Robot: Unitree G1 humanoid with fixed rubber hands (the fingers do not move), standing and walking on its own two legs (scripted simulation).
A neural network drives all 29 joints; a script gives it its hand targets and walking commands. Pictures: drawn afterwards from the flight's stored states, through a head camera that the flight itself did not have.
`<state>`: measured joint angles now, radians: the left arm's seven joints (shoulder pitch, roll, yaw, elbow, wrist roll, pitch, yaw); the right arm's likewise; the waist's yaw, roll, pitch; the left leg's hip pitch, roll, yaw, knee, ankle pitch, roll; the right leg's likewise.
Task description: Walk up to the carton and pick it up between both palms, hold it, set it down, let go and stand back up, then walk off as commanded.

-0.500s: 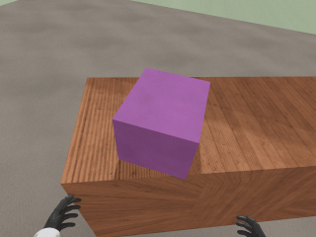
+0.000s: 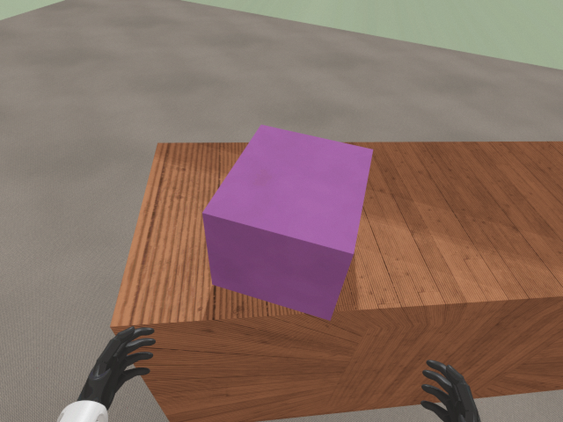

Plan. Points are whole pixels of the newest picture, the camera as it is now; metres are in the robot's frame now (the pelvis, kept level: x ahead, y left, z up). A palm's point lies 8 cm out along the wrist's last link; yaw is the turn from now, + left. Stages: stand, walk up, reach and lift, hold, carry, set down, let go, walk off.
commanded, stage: reach and lift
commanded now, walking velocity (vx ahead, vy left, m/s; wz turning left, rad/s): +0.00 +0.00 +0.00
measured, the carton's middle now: (293, 216) +0.47 -0.01 +0.01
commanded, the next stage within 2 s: none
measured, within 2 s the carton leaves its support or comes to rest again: neither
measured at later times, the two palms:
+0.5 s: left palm (105, 372) +0.19 +0.24 +0.00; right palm (449, 386) +0.17 -0.20 +0.02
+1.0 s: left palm (124, 302) +0.26 +0.23 +0.05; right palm (435, 328) +0.23 -0.19 +0.06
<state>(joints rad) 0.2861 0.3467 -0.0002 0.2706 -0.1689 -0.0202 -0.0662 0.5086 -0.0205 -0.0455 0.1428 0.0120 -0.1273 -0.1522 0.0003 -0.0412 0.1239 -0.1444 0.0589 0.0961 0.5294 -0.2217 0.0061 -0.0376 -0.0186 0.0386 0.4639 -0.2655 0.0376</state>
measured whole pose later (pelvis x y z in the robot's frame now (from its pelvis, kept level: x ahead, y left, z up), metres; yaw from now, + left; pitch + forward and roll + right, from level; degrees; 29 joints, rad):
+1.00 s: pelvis +0.00 +0.00 +0.00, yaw +0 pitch -9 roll -1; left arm 0.02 0.37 0.00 0.09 -0.30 0.27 -0.04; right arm 0.15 -0.04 -0.01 -0.09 0.11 0.34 -0.25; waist 0.00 -0.03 0.12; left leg -0.15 0.06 0.10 0.52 -0.22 0.01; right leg -0.04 -0.02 0.04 0.46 -0.27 0.04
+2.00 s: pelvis +0.02 +0.00 +0.00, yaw +0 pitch -3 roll -1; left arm -0.50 0.39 0.00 0.13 -0.30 0.56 -0.05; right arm -0.38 -0.13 -0.05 0.07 0.17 0.46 -0.29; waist 0.00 -0.02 0.12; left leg -0.23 0.06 0.10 0.50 -0.22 0.01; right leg -0.12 -0.02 0.04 0.43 -0.26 0.04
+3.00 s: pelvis +0.03 +0.00 +0.00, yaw +0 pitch +11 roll -2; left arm -0.60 0.37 -0.01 0.74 -0.30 0.02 -0.06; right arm -0.49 -0.10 -0.06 0.65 0.17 -0.06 -0.26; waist -0.04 0.00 -0.04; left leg -0.50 0.06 0.09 0.51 -0.20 0.01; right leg -0.38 -0.02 0.04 0.42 -0.23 0.05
